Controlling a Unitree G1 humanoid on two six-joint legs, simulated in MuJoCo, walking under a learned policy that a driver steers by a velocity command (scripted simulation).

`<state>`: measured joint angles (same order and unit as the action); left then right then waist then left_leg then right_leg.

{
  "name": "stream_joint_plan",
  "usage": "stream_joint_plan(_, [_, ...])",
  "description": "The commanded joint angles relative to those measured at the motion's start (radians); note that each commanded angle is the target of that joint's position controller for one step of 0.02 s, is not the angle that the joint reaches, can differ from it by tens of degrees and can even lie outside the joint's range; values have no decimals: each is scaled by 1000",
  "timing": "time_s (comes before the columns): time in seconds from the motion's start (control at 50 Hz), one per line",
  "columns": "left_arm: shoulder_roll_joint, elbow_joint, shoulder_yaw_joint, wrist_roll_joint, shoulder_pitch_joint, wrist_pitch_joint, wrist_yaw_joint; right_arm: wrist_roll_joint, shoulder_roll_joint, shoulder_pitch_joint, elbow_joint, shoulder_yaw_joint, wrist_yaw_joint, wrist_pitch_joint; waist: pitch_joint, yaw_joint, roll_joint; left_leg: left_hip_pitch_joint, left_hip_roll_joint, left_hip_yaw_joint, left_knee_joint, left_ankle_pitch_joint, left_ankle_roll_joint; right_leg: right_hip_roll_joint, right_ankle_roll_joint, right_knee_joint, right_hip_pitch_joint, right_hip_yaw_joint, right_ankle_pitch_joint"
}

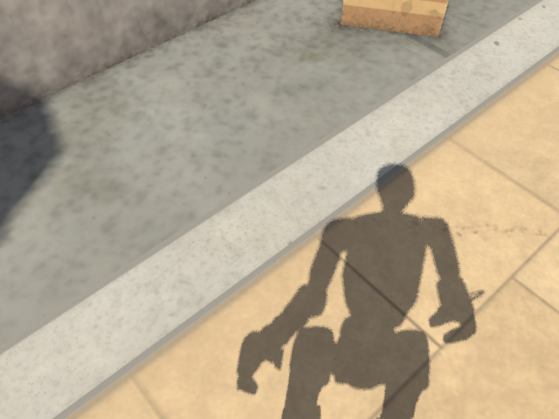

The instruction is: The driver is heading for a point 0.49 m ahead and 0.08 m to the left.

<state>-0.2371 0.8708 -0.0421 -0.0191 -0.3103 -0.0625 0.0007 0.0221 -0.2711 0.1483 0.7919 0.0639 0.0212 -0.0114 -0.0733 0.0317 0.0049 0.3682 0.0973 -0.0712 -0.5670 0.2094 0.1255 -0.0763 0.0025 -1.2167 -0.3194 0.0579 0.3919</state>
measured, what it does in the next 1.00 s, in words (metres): walks ahead, turning left: right foot, then left foot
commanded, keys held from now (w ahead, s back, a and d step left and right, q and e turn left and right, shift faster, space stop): w+q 0.48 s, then no key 0.52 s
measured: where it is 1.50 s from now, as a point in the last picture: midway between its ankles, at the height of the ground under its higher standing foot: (284, 416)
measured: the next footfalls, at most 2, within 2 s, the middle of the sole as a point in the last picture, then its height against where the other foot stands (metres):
right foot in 0.44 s outside the picture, level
left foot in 0.86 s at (230, 402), level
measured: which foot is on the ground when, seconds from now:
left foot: down 0.00-0.44, up 0.46-0.84, down 0.86-1.00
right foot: up 0.00-0.42, down 0.44-0.88, up 0.90-1.00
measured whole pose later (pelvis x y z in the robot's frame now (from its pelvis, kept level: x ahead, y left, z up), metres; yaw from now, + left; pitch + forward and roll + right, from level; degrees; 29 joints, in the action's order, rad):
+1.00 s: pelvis +0.42 +0.04 +0.01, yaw +23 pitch +0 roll -1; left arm -0.23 0.90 -0.02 -0.01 -0.28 0.02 0.01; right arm 0.02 -0.19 0.14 0.82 -0.01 -0.02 -0.01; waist -0.04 0.03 0.02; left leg 0.31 0.04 0.00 -0.45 0.14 0.06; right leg 0.00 -0.01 -0.70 -0.25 0.02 0.52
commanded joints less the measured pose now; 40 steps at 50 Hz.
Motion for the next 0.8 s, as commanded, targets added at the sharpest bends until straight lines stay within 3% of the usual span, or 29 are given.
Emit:
stream_joint_plan(0.02, [-114, -91, -21, -21, -6, -7, 0, -20, -123, 99, -18, 35, -20, -17, 89, -15, -3, -281, -281, 387, 314, -336, 168, -53, 6, 28, -276, -88, -75])
stream_joint_plan(0.06, [-102, -94, -21, -33, -13, 25, -7, -25, -119, 114, -14, 30, -14, -37, 99, 2, -8, -235, -245, 350, 329, -397, 170, -46, 27, 78, -240, -77, -78])
stream_joint_plan(0.12, [-91, -129, -19, -30, 81, 41, -14, -22, -149, 172, 1, 38, -13, -45, 59, -20, -25, -208, -213, 339, 365, -332, 153, -40, 50, 193, -301, -61, -179])
stream_joint_plan(0.22, [-94, -190, -13, -22, 274, 37, -20, -23, -152, 278, 22, 39, -17, -43, 30, -90, -55, -298, -199, 376, 355, -310, 115, -11, 58, 412, -386, -72, -345])
stream_joint_plan(0.32, [-99, -246, 0, -11, 405, 19, -28, -9, -163, 344, 33, 40, -30, -41, 20, -131, -73, -383, -217, 423, 279, -442, 104, 43, 34, 569, -354, -69, -356])
stream_joint_plan(0.36, [-118, -249, -3, -7, 373, 11, -27, -6, -177, 319, 23, 43, -38, -40, 23, -102, -86, -376, -228, 451, 240, -485, 77, 60, 12, 640, -252, -82, -318])
stream_joint_plan(0.4, [-156, -204, -18, -4, 213, 0, -12, -4, -200, 253, 4, 47, -36, -45, 79, -23, -90, -302, -199, 446, 116, -639, 33, 110, -22, 695, 11, -65, -238])
stream_joint_plan(0.42, [-184, -170, -30, -9, 77, -12, 1, -13, -198, 233, 3, 46, -26, -51, 152, 52, -39, -246, -139, 401, -67, -641, 8, 90, -48, 760, 207, -75, -259])
stream_joint_plan(0.44, [-254, -164, -47, -31, -80, -20, 20, -24, -129, 243, -24, 26, -16, -60, 300, 105, 57, -126, -78, 336, -338, -392, -15, -121, -94, 795, 442, -285, -47])
stream_joint_plan(0.46, [-336, -172, -63, -45, -76, -9, 24, -50, -41, 364, -51, 9, -19, -55, 403, 26, 297, 176, 83, 219, -600, 345, -48, -385, -209, 902, 650, -750, 21])
stream_joint_plan(0.48, [-259, -176, -56, -25, -13, 5, 19, -11, -132, 345, -23, 16, -29, -40, 311, 3, 166, 268, -13, 213, -692, 303, -38, -363, -216, 938, 536, -820, 144])
stream_joint_plan(0.5, [-172, -186, -34, -15, 53, 5, 16, -2, -141, 278, -17, 22, -24, -35, 164, -7, 58, 251, -47, 201, -682, 207, -46, -317, -203, 949, 381, -647, 6])
stream_joint_plan(0.52, [-125, -178, -20, -13, 84, 0, 11, -1, -121, 242, -18, 19, -19, -31, 96, -20, 9, 219, -70, 187, -647, 164, -58, -265, -194, 946, 285, -489, -254])
stream_joint_plan(0.56, [-103, -147, -9, -5, 66, -16, 9, 12, -93, 246, -15, 16, -8, -11, 79, -46, 83, 149, -84, 171, -603, 172, -82, -198, -176, 929, 200, -284, -694])
stream_joint_plan(0.6, [-110, -120, -9, 3, 37, -38, -2, 11, -72, 248, -18, 13, -3, 1, 110, -58, 106, 127, -57, 166, -572, 159, -96, -179, -187, 913, 197, -194, -964])
stream_joint_plan(0.66, [-128, -102, -10, 3, 51, -38, -5, 8, -54, 192, -34, 2, 6, 8, 121, -69, 124, 140, -50, 152, -439, 92, -114, -162, -193, 925, 194, -106, -1017])
stream_joint_plan(0.72, [-131, -86, -7, 6, 59, -20, -6, 6, -25, 104, -51, -24, 14, 9, 124, -51, 140, 34, -68, 88, -218, -28, -119, -117, -170, 927, 142, -17, -976])
stream_joint_plan(0.8, [-155, -45, -15, 12, 0, -2, -7, 6, -40, 44, -51, -33, 5, 4, 125, -21, 132, -55, -73, 60, -50, -65, -101, -139, -159, 868, 173, -50, -865])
